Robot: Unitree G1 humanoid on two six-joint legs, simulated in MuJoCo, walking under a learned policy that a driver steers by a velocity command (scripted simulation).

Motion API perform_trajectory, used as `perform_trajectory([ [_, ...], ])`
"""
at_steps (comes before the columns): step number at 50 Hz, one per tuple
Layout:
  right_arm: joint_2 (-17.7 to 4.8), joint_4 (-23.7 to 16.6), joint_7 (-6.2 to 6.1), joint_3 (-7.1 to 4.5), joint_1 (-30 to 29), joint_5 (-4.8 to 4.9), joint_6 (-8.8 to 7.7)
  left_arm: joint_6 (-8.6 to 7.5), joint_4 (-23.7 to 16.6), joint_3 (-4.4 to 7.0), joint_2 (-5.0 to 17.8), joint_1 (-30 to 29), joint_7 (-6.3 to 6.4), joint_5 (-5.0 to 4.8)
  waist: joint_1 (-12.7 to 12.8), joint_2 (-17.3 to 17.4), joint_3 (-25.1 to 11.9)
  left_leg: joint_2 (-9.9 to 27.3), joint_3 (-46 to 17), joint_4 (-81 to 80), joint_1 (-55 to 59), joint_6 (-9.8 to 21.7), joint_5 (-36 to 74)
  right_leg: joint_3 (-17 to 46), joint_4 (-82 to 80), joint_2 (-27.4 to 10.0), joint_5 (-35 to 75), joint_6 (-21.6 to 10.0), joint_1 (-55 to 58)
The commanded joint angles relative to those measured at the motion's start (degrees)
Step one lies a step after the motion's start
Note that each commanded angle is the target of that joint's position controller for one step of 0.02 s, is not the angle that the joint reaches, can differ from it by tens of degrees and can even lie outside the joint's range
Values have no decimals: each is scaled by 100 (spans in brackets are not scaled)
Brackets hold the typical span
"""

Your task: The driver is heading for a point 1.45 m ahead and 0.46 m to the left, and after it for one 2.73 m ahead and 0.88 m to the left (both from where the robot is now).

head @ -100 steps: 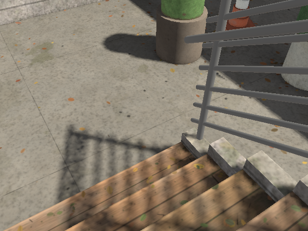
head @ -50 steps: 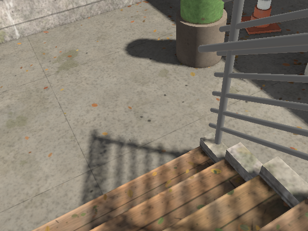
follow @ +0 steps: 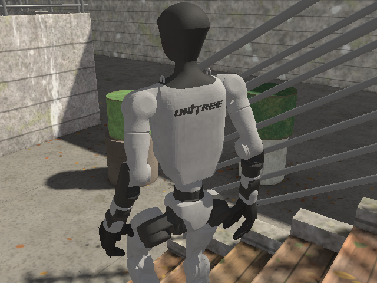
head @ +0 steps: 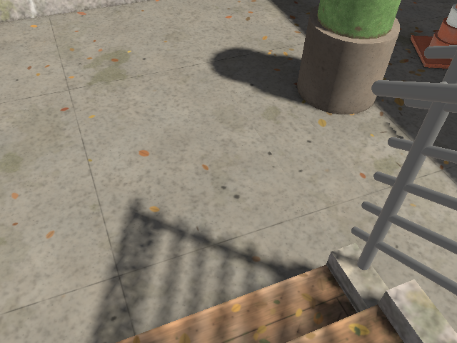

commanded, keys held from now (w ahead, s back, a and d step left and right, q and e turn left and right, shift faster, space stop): q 0.76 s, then no key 0.24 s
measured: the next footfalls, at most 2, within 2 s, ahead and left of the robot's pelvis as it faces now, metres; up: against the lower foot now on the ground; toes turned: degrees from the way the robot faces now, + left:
left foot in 0.32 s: +0.05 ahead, +0.17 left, +0.00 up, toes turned +17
right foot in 0.86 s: +0.11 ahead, -0.04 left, +0.00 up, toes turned +30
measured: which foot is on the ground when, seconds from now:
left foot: up 0.00-0.30, down 0.32-0.86, up 0.88-1.00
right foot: down 0.00-0.34, up 0.36-0.84, down 0.86-1.00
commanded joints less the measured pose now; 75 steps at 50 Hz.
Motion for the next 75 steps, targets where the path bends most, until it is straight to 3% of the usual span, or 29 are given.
perform_trajectory([
  [1, -250, -419, 167, -22, 496, -222, -44, -269, -576, 104, 559, -512, 76, -136, -347, 82, 657, 813, -41, -1429, 261, -98, 2127, 423, -798, -1863, 4806, -1604, -1605],
  [5, -160, -114, 413, -127, 593, -332, 56, -520, -403, 95, 799, -363, 187, 72, -327, 26, 431, 927, 421, -4167, 1453, -19, 4411, -193, -273, -1307, 1821, -754, -2105],
  [8, -391, -1049, -71, -175, -800, -263, 117, -414, -283, 319, 1070, 641, 444, 32, 412, -211, 142, 1179, -89, -4277, -393, 79, 3227, 1097, -204, -2773, 2553, -1424, 177],
  [11, -249, -1409, -291, -79, -1559, -288, 363, -287, -24, 415, 812, 1532, 734, -144, 1096, -159, 202, 1322, 36, -5427, -1313, 11, 2570, 1551, -281, -3008, 1357, -1210, 1400],
  [13, -507, -1281, -265, -238, -1375, -343, 294, -337, -503, 467, 1051, 591, 712, 33, 751, -357, 6, 717, 793, -5022, 461, 140, 2533, 611, -300, -2371, 561, -800, -129],
  [15, -852, -1160, -298, -486, -1193, -259, 164, -383, -687, 624, 1301, 46, 706, -106, 550, -398, -31, 422, 969, -6306, 1310, 400, 2718, 309, -171, -2277, -449, -412, -315],
  [17, -1173, -658, -402, -840, 44, -34, -100, -432, -783, 573, 1034, -44, 646, -32, -107, 316, -534, 361, 394, -7855, 3876, 990, 5249, -456, 1916, -1599, -857, 223, -1297],
  [18, -2172, -612, -558, -1002, 1030, -101, -306, -518, -1580, 332, 154, 56, 600, -59, 58, 1927, -1907, 2355, -2454, -7804, 5991, 2822, 9047, -667, 4112, -420, -4113, 698, -3038],
  [19, -1862, -399, -369, -958, 1607, -701, -472, -512, -1727, 324, 283, -760, 545, -472, -698, 410, -986, 2761, -3097, -7866, 5680, 2804, 8992, 1170, 4087, 143, -3913, 725, -4253],
  [20, -1692, -311, -212, -963, 1176, -638, -508, -457, -1941, 298, 267, -1105, 608, -650, -642, 569, -159, 2715, -2651, -7925, 5116, 2568, 8846, 1574, 4204, 192, -3560, 675, -4750],
  [22, -1505, -635, -11, -929, -413, -14, -329, -299, -1680, 513, 1040, -512, 677, -336, 308, 817, -215, 2361, -1544, -8005, 3399, 2379, 8090, 1231, 4668, -134, -2741, 607, -3852],
  [23, -1413, -776, 38, -917, -797, 52, -227, -189, -1427, 515, 1078, -1, 686, -192, 592, 796, -115, 2086, -1162, -8038, 2204, 2209, 7601, 1128, 5042, -160, -2141, 628, -3060],
  [26, -1084, -943, -7, -688, -1213, -252, -174, -20, -1254, 253, 481, 547, 361, -268, 879, 478, -134, 1517, -958, -8171, 497, 1988, 6353, 1002, 6118, 172, -759, 750, -2164],
  [34, -1286, -667, -218, -555, -472, -33, -408, 281, -1894, -70, 404, -596, 355, -163, 77, 893, -274, 1568, -2349, -7757, 1895, 2036, 4534, 998, 3896, -66, -1629, 1118, -2712],
  [40, -1567, -883, -184, -676, -845, -46, -275, 244, -1721, -140, 502, -328, 335, -401, -12, 1014, -555, 1585, -3145, -7907, 2103, 2198, 5435, 874, 1944, 334, -1868, 952, -1502],
  [43, -1351, -748, -196, -601, -934, -58, -87, 199, -1396, 24, 617, 487, 327, -402, 503, 490, -604, 1071, -2663, -7395, 837, 1684, 4719, 1069, 83, 210, 258, 331, 951],
  [44, -669, -965, -228, -461, -596, -10, -98, 150, -1367, 209, 1236, 895, 400, -227, 335, -592, -1024, 155, -1527, -6371, -362, 858, 2718, 2362, 222, -986, 3263, -987, 2345],
  [45, -739, -1322, -375, -509, -1146, 105, -51, 124, -1289, 453, 1591, 1621, 294, 197, 1076, -953, -570, -863, -1186, -5179, -2427, 212, 576, 4338, -340, -2220, 3555, -2498, 3121],
  [46, -819, -1357, -535, -510, -1648, 17, 11, 187, -1085, 442, 1393, 1776, 260, 323, 1245, 259, -71, -608, -1496, -4105, -3662, 61, 845, 4534, -526, -2688, 3303, -2565, 3284],
  [49, -1013, -775, -639, -558, -746, -233, 127, 222, -1199, 136, 364, 382, -187, -291, 354, -155, -325, -523, -1132, -2275, -2772, -190, 2539, 2443, -106, -1413, 3919, -1563, 1355],
  [54, -688, -391, 50, -331, 54, -145, 157, -36, -970, -63, 232, 3, -228, -400, 84, 52, -202, 175, -233, -1187, -1396, -475, 3812, 1364, -335, -561, 673, -854, -837],
  [57, -594, -377, 292, -198, -340, -195, 95, -223, -886, -226, 315, -344, -136, -589, 122, -26, 91, 1050, 163, -4192, -105, -808, 4137, 1274, -470, -284, -1287, -231, -1424],
  [60, -604, -470, 530, -137, -1010, -41, 21, -261, -515, -197, 811, 48, -342, -763, 236, -236, 368, 779, 569, -6592, 1703, -906, 3142, 1771, -404, -495, -2434, -33, -1593],
  [62, -900, -327, 354, -255, -529, -16, -90, -232, -558, -192, 779, -40, -577, -771, 14, -100, -182, 923, 234, -7413, 2253, -482, 4208, 2161, 161, -659, -1051, -10, -546],
  [64, -1183, -435, 331, -288, -1532, 33, -162, -177, -565, -37, 737, 876, -368, -516, 1013, 830, 135, 875, -125, -7940, 1440, 685, 2994, 862, 130, 34, -1652, 231, -121],
  [66, -948, -192, 211, -319, -1318, 271, -79, -107, -719, 23, 702, 116, -319, -415, 722, 681, 674, 771, -145, -8402, 710, 588, 2241, 671, 406, 170, -1481, 80, 239],
  [68, -736, -127, 232, -262, -1224, 218, -23, -70, -472, 9, 453, 438, -340, -549, 721, 521, 729, 752, -28, -8392, 1042, 389, 2454, 754, 55, 155, -978, 39, 331],
  [71, -683, -10, -410, -223, -1039, 193, 209, 393, -392, -138, 218, 357, 118, -541, 527, 379, 61, 968, -133, -7899, 2230, 256, 4618, 1198, 423, -544, 840, 166, 528],
  [75, -720, 116, -422, -213, -1210, 192, 368, 508, -259, -128, 367, 220, 187, -505, 413, 230, 433, 974, -114, -8089, 2344, 354, 4103, 1198, 161, -475, 18, 200, 269],
])
Velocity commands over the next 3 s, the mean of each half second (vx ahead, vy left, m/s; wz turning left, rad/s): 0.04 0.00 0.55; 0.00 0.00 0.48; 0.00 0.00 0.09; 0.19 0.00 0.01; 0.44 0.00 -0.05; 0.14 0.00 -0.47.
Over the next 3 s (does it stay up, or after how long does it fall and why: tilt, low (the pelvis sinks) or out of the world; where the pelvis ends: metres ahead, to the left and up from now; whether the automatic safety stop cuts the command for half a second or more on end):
stays up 0.54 0.29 -0.35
